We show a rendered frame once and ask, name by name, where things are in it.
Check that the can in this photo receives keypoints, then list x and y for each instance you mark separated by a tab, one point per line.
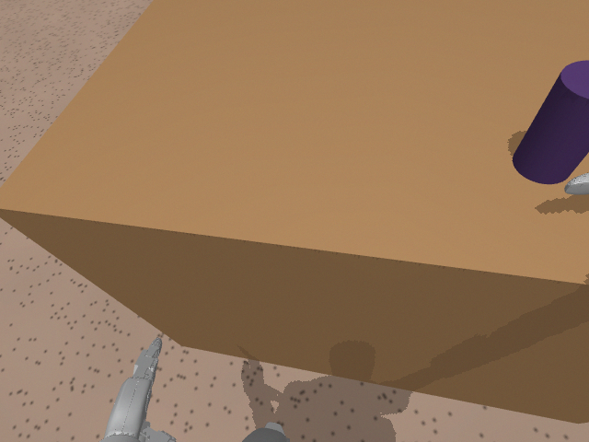
558	138

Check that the right robot hand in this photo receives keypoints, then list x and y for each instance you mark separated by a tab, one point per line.
578	185

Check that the left robot hand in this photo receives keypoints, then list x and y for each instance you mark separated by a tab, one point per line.
129	411

